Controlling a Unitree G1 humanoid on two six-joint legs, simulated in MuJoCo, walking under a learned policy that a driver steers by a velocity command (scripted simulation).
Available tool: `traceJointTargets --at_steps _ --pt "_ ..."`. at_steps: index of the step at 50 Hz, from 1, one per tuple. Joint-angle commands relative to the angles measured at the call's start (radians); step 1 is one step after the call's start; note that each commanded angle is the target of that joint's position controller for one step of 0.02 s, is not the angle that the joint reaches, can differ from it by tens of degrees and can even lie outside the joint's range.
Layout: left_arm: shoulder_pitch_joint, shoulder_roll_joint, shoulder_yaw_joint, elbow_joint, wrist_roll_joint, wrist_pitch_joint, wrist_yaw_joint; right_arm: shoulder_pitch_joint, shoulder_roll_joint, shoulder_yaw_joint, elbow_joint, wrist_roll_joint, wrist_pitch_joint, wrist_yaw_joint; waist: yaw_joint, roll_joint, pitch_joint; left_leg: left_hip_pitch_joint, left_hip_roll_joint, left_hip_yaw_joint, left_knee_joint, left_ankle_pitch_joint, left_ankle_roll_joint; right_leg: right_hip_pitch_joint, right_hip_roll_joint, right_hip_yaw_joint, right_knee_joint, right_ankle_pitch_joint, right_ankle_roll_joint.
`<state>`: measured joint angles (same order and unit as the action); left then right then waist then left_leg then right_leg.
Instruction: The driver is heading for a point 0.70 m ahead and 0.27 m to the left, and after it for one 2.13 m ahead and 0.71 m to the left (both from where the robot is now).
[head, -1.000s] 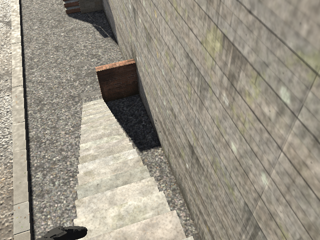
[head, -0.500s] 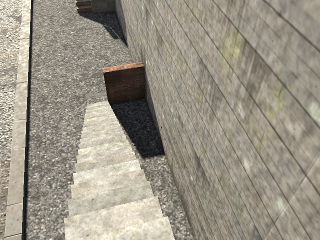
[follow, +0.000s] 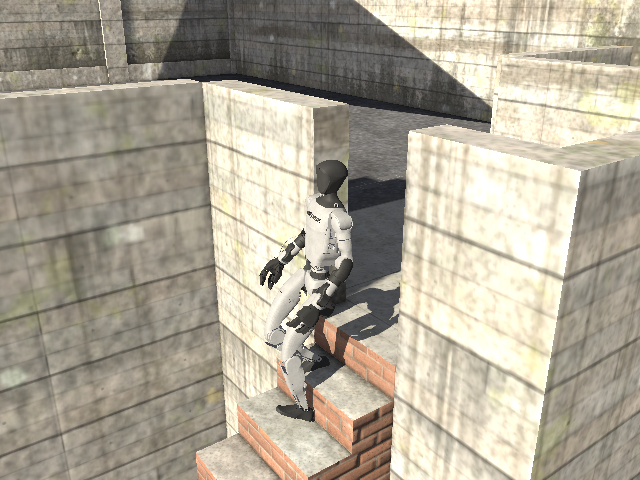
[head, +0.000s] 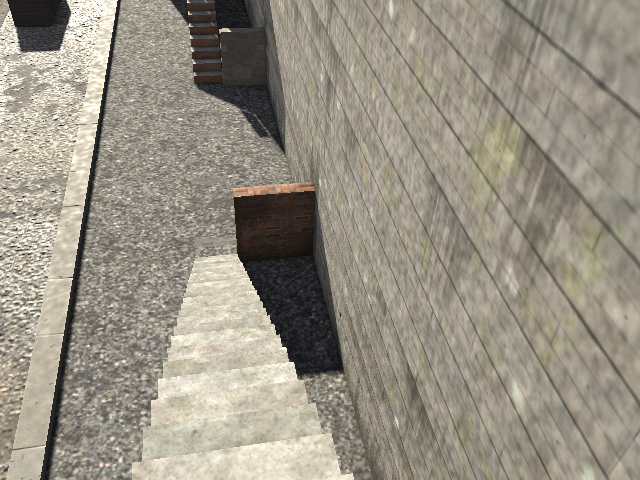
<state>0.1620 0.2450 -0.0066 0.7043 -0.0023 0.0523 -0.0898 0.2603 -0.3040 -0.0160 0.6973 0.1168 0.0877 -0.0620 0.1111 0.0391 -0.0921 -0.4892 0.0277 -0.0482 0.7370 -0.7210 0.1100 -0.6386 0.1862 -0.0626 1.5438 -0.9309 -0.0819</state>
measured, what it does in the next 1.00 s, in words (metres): steps to the left: left foot 0.19 m lower, then right foot 0.19 m higher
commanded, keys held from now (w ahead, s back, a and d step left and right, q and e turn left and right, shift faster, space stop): w+shift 1.00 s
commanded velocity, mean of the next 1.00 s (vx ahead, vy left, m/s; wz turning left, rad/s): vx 0.92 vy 0.00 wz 0.00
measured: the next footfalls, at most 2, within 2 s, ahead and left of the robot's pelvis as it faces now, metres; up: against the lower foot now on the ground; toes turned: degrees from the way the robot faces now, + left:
left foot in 0.44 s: +0.12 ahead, +0.25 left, -0.19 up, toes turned -6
right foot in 0.66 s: +0.10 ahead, +0.02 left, +0.00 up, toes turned -8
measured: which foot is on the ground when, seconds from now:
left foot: up 0.00-0.42, down 0.44-1.00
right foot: down 0.00-0.46, up 0.48-0.64, down 0.66-1.00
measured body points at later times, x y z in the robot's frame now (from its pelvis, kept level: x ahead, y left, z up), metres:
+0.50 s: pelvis +0.08 +0.12 +0.04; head +0.05 +0.15 +0.49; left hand +0.24 +0.39 -0.04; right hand +0.35 -0.06 +0.02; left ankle +0.09 +0.24 -0.71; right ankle +0.00 -0.07 -0.52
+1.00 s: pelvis +0.13 +0.19 +0.02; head +0.12 +0.22 +0.47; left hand +0.43 +0.34 +0.05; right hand +0.33 -0.03 -0.01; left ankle +0.09 +0.27 -0.73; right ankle +0.06 +0.02 -0.55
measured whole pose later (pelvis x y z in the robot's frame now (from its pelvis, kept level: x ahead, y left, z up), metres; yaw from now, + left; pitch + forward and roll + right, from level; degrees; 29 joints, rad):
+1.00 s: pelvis +0.13 +0.19 +0.02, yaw +1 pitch +1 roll -7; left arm -0.10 0.13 -0.08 0.29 -0.11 0.18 -0.02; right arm 0.19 -0.24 0.07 0.43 0.05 0.02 -0.02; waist -0.04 0.06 -0.05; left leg -0.15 0.01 -0.19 0.44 -0.17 0.02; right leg -0.55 -0.01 -0.08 1.46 -0.76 0.06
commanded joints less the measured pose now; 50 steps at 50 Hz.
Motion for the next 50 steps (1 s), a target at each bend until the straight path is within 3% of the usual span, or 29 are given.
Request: traceJointTargets --at_steps 1,2,3,5,6,7,8,9,10,11,12,13,15,17,19,22,23,24,25,26,27,28,29,32,34,37,40,45,50 --pt "0.364 0.188 0.106 0.072 0.043 -0.08 0.011 -0.846 -0.009 -0.012 -0.402 -0.07 -0.095 0.037 0.296 -0.235 0.512 -1.573 -0.148 -0.658 0.435 -0.127 0.145 0.383 -0.44 1.448 -0.883 0.017 -0.189" --pt "0.374 0.214 0.047 0.012 0.136 -0.068 0.112 -0.628 -0.017 -0.033 -0.312 -0.134 -0.147 0.002 0.186 -0.073 0.114 -1.086 -0.205 -0.621 0.353 0.322 0.011 0.593 -0.377 1.353 -0.972 -0.084 -0.227" --pt "0.138 0.158 0.094 0.007 0.061 -0.024 0.053 -0.34 -0.066 -0.042 -0.18 -0.073 -0.073 0.046 -0.033 -0.127 0.113 -1.035 -0.203 -0.588 0.431 0.319 0.014 0.397 -0.403 1.24 -0.869 0.336 -0.112" --pt "-0.177 0.01 0.017 -0.11 0.072 0.051 0.009 -0.17 -0.124 -0.077 -0.071 -0.001 -0.006 0.068 -0.189 -0.205 -0.044 -0.306 -0.196 -0.235 0.765 0.5 -0.153 -0.147 -0.25 0.697 -0.789 0.311 -0.155" --pt "-0.259 0.058 0.026 -0.159 0.035 -0.017 0.064 -0.272 -0.008 -0.027 -0.143 -0.092 -0.015 0.047 -0.211 -0.201 -0.022 -0.079 -0.187 -0.165 0.907 0.718 -0.222 -0.362 -0.313 0.635 -0.895 0.125 -0.129" --pt "-0.286 0.04 0.011 -0.155 0.014 -0.041 0.078 -0.334 -0.009 -0.007 -0.145 -0.093 -0.008 0.055 -0.203 -0.104 0.025 -0.049 -0.124 -0.126 0.935 0.819 -0.249 -0.43 -0.324 0.596 -0.875 0.101 -0.115" --pt "-0.187 -0.014 -0.014 -0.134 -0.017 0.008 0.036 -0.208 -0.098 -0.067 -0.045 0.004 0.006 0.078 -0.176 0.047 -0.012 -0.102 -0.146 -0.07 0.939 0.659 -0.266 -0.268 -0.246 0.538 -0.697 0.242 -0.154" --pt "-0.122 0.029 -0.001 -0.134 -0.026 0.023 0.02 -0.21 -0.066 -0.054 -0.056 -0.015 0.017 0.09 -0.143 0.046 0.049 -0.147 -0.139 -0.022 0.898 0.665 -0.242 -0.197 -0.257 0.443 -0.618 0.368 -0.115" --pt "-0.055 0.115 0.012 -0.114 -0.002 -0.045 0.05 -0.409 -0.009 0.009 -0.155 -0.131 -0.003 0.101 -0.101 0.013 0.182 -0.243 -0.087 -0.048 0.743 0.784 -0.206 -0.166 -0.323 0.485 -0.74 0.332 -0.09" --pt "0.116 0.131 0.059 -0.048 -0.046 -0.003 0.042 -0.392 -0.067 -0.044 -0.116 -0.092 -0.018 0.124 -0.032 0.067 0.154 -0.274 -0.041 -0.087 0.348 0.716 -0.143 0.078 -0.229 0.413 -0.623 0.353 -0.107" --pt "0.117 0.131 0.056 -0.087 -0.048 0.019 0.047 -0.443 -0.054 -0.037 -0.142 -0.07 -0.032 0.133 0.02 -0.043 0.147 -0.18 -0.01 -0.084 0.09 0.783 -0.11 0.163 -0.21 0.337 -0.625 0.511 -0.091" --pt "0.119 0.139 0.059 -0.122 -0.062 0.03 0.055 -0.463 -0.073 -0.05 -0.168 -0.082 -0.039 0.136 0.067 -0.136 0.059 -0.031 0.017 -0.103 -0.088 0.837 -0.085 0.245 -0.218 0.318 -0.66 0.628 -0.112" --pt "0.109 0.159 0.049 -0.14 -0.043 0.045 0.071 -0.423 -0.072 -0.063 -0.187 -0.082 -0.041 0.133 0.06 -0.335 0.012 0.09 0.034 -0.093 -0.213 0.754 -0.038 0.334 -0.24 0.386 -0.692 0.82 -0.164" --pt "0.062 0.121 0.035 -0.177 -0.058 0.056 0.078 -0.443 -0.056 -0.063 -0.186 -0.061 -0.054 0.134 0.071 -0.14 0.019 0.171 0.077 -0.021 -0.372 0.861 -0.026 0.353 -0.26 0.381 -0.607 0.91 -0.2" --pt "0.038 0.097 0.02 -0.187 -0.07 0.057 0.093 -0.334 -0.044 -0.076 -0.146 -0.062 -0.083 0.14 0.03 -0.1 0.04 0.294 0.116 -0.019 -0.529 0.986 0.005 0.343 -0.223 0.336 -0.449 0.989 -0.19" --pt "0.045 -0.07 -0.051 -0.225 -0.033 0.045 0.098 -0.173 0.076 -0.023 -0.122 -0.049 -0.115 0.139 -0.019 0.033 0.006 0.559 0.162 -0.012 -0.485 1.313 -0.068 0.133 -0.104 0.22 0.014 0.53 -0.16" --pt "0.037 -0.031 -0.026 -0.276 -0.077 0.036 0.088 -0.3 -0.008 -0.025 -0.123 -0.022 -0.134 0.197 0.065 0.248 -0.074 0.742 0.178 -0.03 -0.178 1.427 -0.064 -0.08 -0.092 0.119 -0.003 0.241 -0.058" --pt "-0.006 -0.016 -0.028 -0.321 -0.091 0.033 0.074 -0.3 -0.064 -0.066 -0.13 0.022 -0.121 0.213 0.003 0.326 -0.121 0.667 0.237 -0.18 -0.267 1.121 -0.008 -0.133 -0.136 0.083 0.036 0.198 -0.003" --pt "-0.129 0.019 -0.017 -0.35 -0.087 0.044 0.065 -0.276 -0.03 -0.05 -0.151 0.032 -0.115 0.205 -0.054 0.273 -0.026 0.568 0.223 -0.218 -0.323 0.952 -0.013 -0.185 -0.137 0.057 0.104 0.179 0.019" --pt "-0.205 0.028 -0.021 -0.39 -0.08 0.049 0.068 -0.332 -0.029 -0.027 -0.196 -0.024 -0.12 0.201 -0.065 0.171 0.018 0.419 0.173 -0.167 -0.325 0.853 -0.039 -0.142 -0.159 -0.005 0.067 0.195 0.049" --pt "-0.195 0.034 -0.015 -0.392 -0.046 0.05 0.064 -0.414 -0.028 -0.014 -0.244 -0.025 -0.12 0.191 -0.019 0.139 0.036 0.35 0.161 -0.18 -0.323 0.948 -0.026 -0.089 -0.158 -0.04 -0.015 0.293 0.061" --pt "-0.194 0.002 -0.032 -0.395 -0.038 0.046 0.066 -0.361 -0.007 -0.005 -0.26 -0.046 -0.109 0.166 -0.064 0.062 0.022 0.319 0.112 -0.079 -0.277 1.164 -0.053 -0.014 -0.16 -0.067 -0.021 0.399 0.057" --pt "-0.114 -0.016 -0.031 -0.398 -0.042 0.043 0.072 -0.273 -0.064 -0.017 -0.224 -0.063 -0.108 0.158 -0.026 0.141 -0.048 0.389 0.112 -0.116 -0.237 1.255 -0.041 -0.006 -0.156 -0.057 0.007 0.367 0.067" --pt "-0.284 -0.007 -0.045 -0.466 -0.066 0.052 0.1 -0.132 -0.057 -0.013 -0.234 -0.02 -0.11 0.124 -0.141 0.146 -0.061 0.656 0.21 -0.289 -0.172 1.406 0.01 -0.358 -0.233 0.018 0.101 0.141 0.114" --pt "-0.365 0.035 -0.043 -0.513 -0.061 0.051 0.103 -0.166 -0.019 0.022 -0.281 -0.052 -0.111 0.102 -0.135 0.07 -0.116 0.732 0.162 -0.261 -0.091 1.466 -0.06 -0.413 -0.232 0.023 -0.045 0.251 0.155" --pt "-0.378 0.001 -0.041 -0.535 -0.106 0.078 0.081 -0.169 -0.094 0.007 -0.302 -0.046 -0.112 0.08 -0.13 0.018 -0.111 0.657 0.169 -0.435 -0.168 1.304 -0.111 -0.36 -0.227 0.069 -0.068 0.297 0.163" --pt "-0.353 -0.039 -0.05 -0.534 -0.07 0.112 0.084 -0.186 -0.034 0.047 -0.328 -0.049 -0.129 0.064 -0.092 0.034 -0.085 0.716 0.132 -0.389 -0.163 1.489 -0.103 -0.359 -0.202 0.068 -0.068 0.253 0.159" --pt "-0.366 -0.066 -0.053 -0.516 -0.112 0.1 0.077 -0.178 -0.045 0.055 -0.35 -0.053 -0.101 0.042 -0.104 0.033 -0.114 0.62 0.097 -0.238 -0.216 1.545 -0.156 -0.072 -0.202 -0.008 -0.257 0.198 0.181" --pt "-0.399 -0.074 -0.058 -0.511 -0.106 0.11 0.062 -0.162 -0.03 0.064 -0.388 -0.073 -0.084 0.037 -0.141 0.064 -0.029 0.576 0.096 -0.179 -0.263 1.499 -0.146 -0.069 -0.208 -0.091 -0.228 0.261 0.188"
